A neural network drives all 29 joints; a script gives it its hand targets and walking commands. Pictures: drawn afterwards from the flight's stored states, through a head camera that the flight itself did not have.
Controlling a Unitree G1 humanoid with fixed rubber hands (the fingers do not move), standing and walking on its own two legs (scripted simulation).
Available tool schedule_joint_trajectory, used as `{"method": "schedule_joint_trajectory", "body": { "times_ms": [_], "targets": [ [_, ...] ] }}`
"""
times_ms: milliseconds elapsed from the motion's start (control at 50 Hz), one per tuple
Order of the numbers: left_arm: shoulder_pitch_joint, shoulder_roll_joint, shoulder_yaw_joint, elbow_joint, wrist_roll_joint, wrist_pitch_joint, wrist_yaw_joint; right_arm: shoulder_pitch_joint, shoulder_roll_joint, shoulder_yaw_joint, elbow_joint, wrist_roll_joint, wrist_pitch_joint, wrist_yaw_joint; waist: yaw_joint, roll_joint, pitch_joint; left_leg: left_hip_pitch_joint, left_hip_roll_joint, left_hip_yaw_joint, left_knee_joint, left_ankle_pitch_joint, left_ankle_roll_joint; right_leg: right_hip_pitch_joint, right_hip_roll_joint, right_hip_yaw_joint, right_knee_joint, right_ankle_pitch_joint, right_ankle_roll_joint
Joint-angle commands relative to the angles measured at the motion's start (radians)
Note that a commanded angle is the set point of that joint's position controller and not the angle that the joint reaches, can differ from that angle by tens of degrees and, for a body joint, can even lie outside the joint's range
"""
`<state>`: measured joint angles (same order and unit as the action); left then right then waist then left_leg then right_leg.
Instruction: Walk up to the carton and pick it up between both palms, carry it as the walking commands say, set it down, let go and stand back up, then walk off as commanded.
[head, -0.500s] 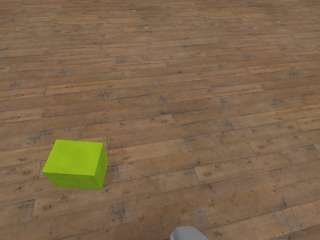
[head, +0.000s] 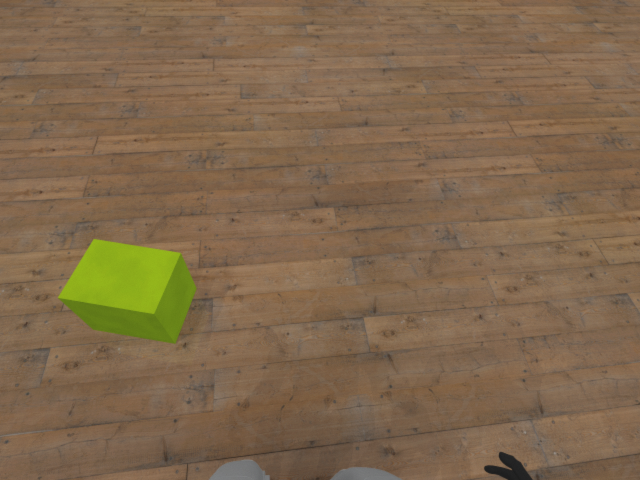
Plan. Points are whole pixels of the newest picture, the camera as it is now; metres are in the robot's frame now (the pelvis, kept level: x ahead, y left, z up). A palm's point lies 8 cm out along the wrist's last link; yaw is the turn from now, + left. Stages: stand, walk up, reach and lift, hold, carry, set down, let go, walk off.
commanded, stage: walk off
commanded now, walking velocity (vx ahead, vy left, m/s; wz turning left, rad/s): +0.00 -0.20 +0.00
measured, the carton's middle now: (135, 292) +0.68 +0.53 -0.65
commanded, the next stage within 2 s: none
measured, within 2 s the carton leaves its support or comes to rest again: neither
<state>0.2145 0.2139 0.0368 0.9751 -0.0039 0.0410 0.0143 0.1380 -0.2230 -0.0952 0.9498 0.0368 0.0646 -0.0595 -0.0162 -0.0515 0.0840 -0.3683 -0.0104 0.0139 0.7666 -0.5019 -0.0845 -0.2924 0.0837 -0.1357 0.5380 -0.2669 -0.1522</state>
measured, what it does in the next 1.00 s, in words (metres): steps to the right: left foot, then right foot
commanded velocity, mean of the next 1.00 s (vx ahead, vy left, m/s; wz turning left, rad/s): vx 0.06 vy -0.18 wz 0.07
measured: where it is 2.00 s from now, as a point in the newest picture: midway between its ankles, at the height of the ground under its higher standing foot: (426, 413)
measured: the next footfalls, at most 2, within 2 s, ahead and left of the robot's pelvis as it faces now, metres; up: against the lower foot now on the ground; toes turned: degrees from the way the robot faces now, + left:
left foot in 0.06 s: +0.05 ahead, +0.12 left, +0.00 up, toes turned +1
right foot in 0.34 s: +0.01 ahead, -0.24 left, +0.00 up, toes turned -5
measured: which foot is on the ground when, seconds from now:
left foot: up 0.00-0.04, down 0.06-0.34, up 0.36-0.70, down 0.72-1.00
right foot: down 0.00-0.06, up 0.08-0.32, down 0.34-0.74, up 0.76-1.00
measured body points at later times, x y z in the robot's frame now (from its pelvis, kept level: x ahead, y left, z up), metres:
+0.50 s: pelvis -0.04 -0.15 +0.00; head +0.00 -0.17 +0.45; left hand +0.05 +0.09 -0.14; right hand +0.00 -0.42 -0.15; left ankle -0.07 -0.01 -0.66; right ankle -0.03 -0.24 -0.73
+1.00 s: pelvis -0.06 -0.28 +0.00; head -0.01 -0.27 +0.45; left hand +0.02 -0.06 -0.16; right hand -0.05 -0.56 -0.13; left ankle -0.06 -0.10 -0.73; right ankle -0.07 -0.43 -0.70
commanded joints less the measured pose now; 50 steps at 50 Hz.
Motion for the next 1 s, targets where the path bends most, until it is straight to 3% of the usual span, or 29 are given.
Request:
{"method": "schedule_joint_trajectory", "body": {
  "times_ms": [0,20,40,60,80,100,120,220,260,280,300,320,340,380,440,560,640,660,680,700,720,740,760,800,880,900,940,960,980],
  "targets": [
    [-0.039,0.117,0.017,-0.085,0.027,-0.010,0.003,0.324,-0.131,-0.033,0.067,-0.054,-0.011,-0.025,-0.102,0.070,-0.166,0.553,0.158,-0.027,-0.440,0.309,0.155,-0.246,-0.113,0.218,-0.030,0.461,0.235],
    [-0.017,0.100,0.024,-0.103,0.021,-0.004,-0.006,0.304,-0.253,-0.068,0.041,-0.074,-0.005,-0.035,-0.114,0.461,-0.219,0.553,0.581,-0.474,-0.545,0.355,0.346,-0.385,0.009,0.103,0.487,-0.267,0.269],
    [-0.032,0.186,0.052,-0.114,0.054,0.010,-0.015,0.206,-0.243,-0.058,0.022,-0.082,0.001,-0.037,-0.061,0.296,-0.118,0.304,0.612,-0.459,-0.535,0.337,0.385,-0.359,-0.083,0.246,0.681,-0.279,0.185],
    [-0.017,0.183,0.058,-0.127,0.064,0.023,-0.028,0.114,-0.181,-0.033,0.002,-0.074,-0.007,-0.042,0.006,0.252,-0.046,0.119,0.590,-0.386,-0.576,0.298,0.375,-0.287,-0.117,0.291,0.789,-0.242,0.154],
    [-0.006,0.164,0.057,-0.121,0.053,0.025,-0.046,0.026,-0.190,-0.033,-0.033,-0.078,-0.014,-0.036,0.029,0.171,-0.026,0.037,0.472,-0.253,-0.557,0.216,0.322,-0.211,-0.098,0.279,0.737,-0.165,0.154],
    [0.004,0.141,0.054,-0.118,0.045,0.023,-0.055,-0.024,-0.168,-0.025,-0.050,-0.082,-0.025,-0.034,0.055,0.225,0.000,0.023,0.417,-0.208,-0.533,0.192,0.261,-0.225,-0.109,0.285,0.685,-0.130,0.159],
    [-0.008,0.127,0.047,-0.103,0.047,0.023,-0.057,-0.008,-0.154,-0.013,-0.050,-0.084,-0.028,-0.020,0.027,0.193,0.001,0.052,0.324,-0.122,-0.510,0.235,0.197,-0.228,-0.086,0.240,0.583,-0.106,0.168],
    [0.000,0.099,0.036,-0.124,0.036,0.018,-0.062,0.060,-0.244,-0.037,-0.036,-0.090,-0.034,-0.002,0.002,0.323,-0.050,0.112,0.349,-0.107,-0.401,0.376,0.190,-0.085,-0.114,0.130,0.137,-0.273,0.197],
    [0.073,0.064,0.029,-0.097,0.042,0.008,-0.068,0.000,-0.280,-0.056,-0.056,-0.076,-0.027,0.005,0.046,0.303,-0.108,0.054,0.282,-0.004,-0.293,0.337,0.131,0.130,-0.085,0.054,-0.080,-0.056,0.192],
    [0.106,0.098,0.041,-0.066,0.050,0.000,-0.062,0.044,-0.253,-0.049,-0.057,-0.078,-0.022,0.011,0.042,0.186,-0.112,-0.009,0.234,0.046,-0.201,0.293,0.103,0.191,-0.061,0.080,-0.138,0.051,0.197],
    [0.149,0.198,0.065,-0.074,0.063,-0.011,-0.053,0.110,-0.176,-0.038,-0.053,-0.087,-0.017,0.012,0.053,-0.138,-0.124,-0.144,0.113,0.159,0.080,0.037,0.040,0.252,-0.275,0.374,-0.265,0.238,0.141],
    [0.147,0.263,0.059,-0.083,0.057,-0.015,-0.046,0.022,-0.115,-0.023,-0.089,-0.084,0.000,0.008,0.081,-0.351,-0.111,-0.229,0.029,0.112,0.306,-0.216,0.029,0.135,-0.382,0.527,-0.296,0.301,0.048],
    [0.135,0.280,0.056,-0.077,0.068,-0.012,-0.037,-0.019,-0.080,-0.019,-0.094,-0.075,0.007,0.000,0.101,-0.261,-0.095,-0.222,0.044,0.019,0.415,-0.171,0.045,0.040,-0.370,0.502,-0.305,0.144,-0.035],
    [0.094,0.182,0.051,-0.082,0.043,-0.011,-0.026,-0.014,-0.092,-0.004,-0.094,-0.059,0.003,0.010,0.075,-0.151,0.002,-0.226,0.077,0.005,0.466,-0.067,0.072,-0.023,-0.284,0.403,-0.279,0.090,-0.002],
    [0.073,0.154,0.041,-0.078,0.038,-0.015,-0.008,0.032,-0.095,-0.011,-0.072,-0.065,-0.012,0.023,0.052,-0.141,-0.147,-0.211,0.075,0.036,0.436,-0.028,0.075,0.175,-0.272,0.363,-0.171,0.439,-0.026],
    [0.117,0.090,0.019,-0.052,0.046,-0.020,0.014,0.047,-0.058,0.012,-0.053,-0.045,-0.023,-0.008,0.061,-0.131,-0.110,-0.077,0.035,0.046,0.039,-0.119,0.080,0.171,-0.303,0.469,-0.184,0.573,-0.075],
    [0.042,0.121,0.025,-0.058,0.027,0.001,0.007,0.178,-0.070,-0.001,0.021,-0.042,-0.020,-0.013,-0.005,-0.068,-0.124,0.218,0.007,0.099,-0.208,0.120,0.105,-0.007,-0.264,0.393,-0.214,0.381,0.016],
    [0.021,0.130,0.025,-0.060,0.028,0.001,0.005,0.248,-0.084,-0.011,0.031,-0.046,-0.020,-0.012,-0.056,-0.005,-0.153,0.363,0.043,0.072,-0.346,0.258,0.121,-0.116,-0.232,0.339,-0.196,0.260,0.074],
    [0.001,0.129,0.030,-0.085,0.015,-0.001,0.005,0.306,-0.117,-0.018,0.045,-0.069,-0.021,-0.013,-0.086,0.127,-0.135,0.512,0.243,-0.113,-0.458,0.232,0.184,-0.314,-0.128,0.219,-0.058,0.127,0.171],
    [0.024,0.105,0.038,-0.108,0.025,0.004,0.003,0.310,-0.218,-0.043,0.027,-0.072,-0.018,-0.019,-0.090,0.444,-0.176,0.459,0.619,-0.519,-0.586,0.209,0.327,-0.410,-0.018,0.103,0.407,-0.309,0.203],
    [-0.023,0.152,0.049,-0.115,0.055,0.010,-0.010,0.230,-0.237,-0.046,0.019,-0.079,-0.010,-0.025,-0.056,0.270,-0.064,0.237,0.598,-0.448,-0.598,0.179,0.359,-0.373,-0.093,0.251,0.626,-0.261,0.161],
    [-0.012,0.153,0.051,-0.128,0.053,0.010,-0.031,0.117,-0.203,-0.037,-0.015,-0.074,-0.017,-0.038,0.003,0.188,-0.036,0.147,0.548,-0.343,-0.566,0.318,0.348,-0.295,-0.107,0.262,0.716,-0.201,0.143],
    [-0.054,0.152,0.052,-0.132,0.059,0.011,-0.039,0.111,-0.161,-0.030,-0.012,-0.078,-0.022,-0.029,-0.020,0.130,-0.017,0.088,0.465,-0.244,-0.557,0.297,0.313,-0.269,-0.091,0.275,0.698,-0.142,0.145],
    [-0.022,0.131,0.054,-0.119,0.053,0.011,-0.047,0.065,-0.144,-0.012,-0.046,-0.077,-0.037,-0.017,0.010,0.201,-0.022,0.166,0.352,-0.165,-0.497,0.354,0.234,-0.321,-0.064,0.249,0.637,-0.103,0.162],
    [-0.100,0.069,0.037,-0.150,0.043,0.005,-0.046,0.185,-0.217,-0.028,0.008,-0.096,-0.053,-0.013,-0.056,0.330,-0.072,0.268,0.337,-0.113,-0.370,0.683,0.226,-0.260,-0.076,0.152,0.344,-0.200,0.231],
    [-0.074,0.060,0.025,-0.146,0.027,0.001,-0.054,0.134,-0.230,-0.037,-0.016,-0.099,-0.049,0.002,-0.042,0.396,-0.110,0.235,0.302,-0.055,-0.358,0.579,0.187,-0.166,-0.095,0.142,0.189,-0.230,0.219],
    [-0.031,0.046,0.019,-0.113,0.044,-0.009,-0.046,0.149,-0.202,-0.032,-0.018,-0.088,-0.045,0.025,-0.056,0.350,-0.124,0.116,0.243,-0.054,-0.382,0.158,0.168,0.030,-0.055,0.036,0.027,-0.228,0.220],
    [0.043,0.053,0.025,-0.077,0.042,-0.019,-0.039,0.137,-0.213,-0.035,-0.025,-0.085,-0.041,0.032,-0.011,0.352,-0.111,0.015,0.213,-0.016,-0.335,0.022,0.153,0.159,-0.036,0.004,-0.087,-0.144,0.216],
    [0.165,0.101,0.044,-0.043,0.052,-0.025,-0.042,0.102,-0.165,-0.030,-0.037,-0.088,-0.041,0.035,0.060,0.217,-0.135,-0.153,0.187,0.002,-0.203,-0.126,0.127,0.366,-0.055,0.039,-0.053,-0.114,0.213]
  ]
}}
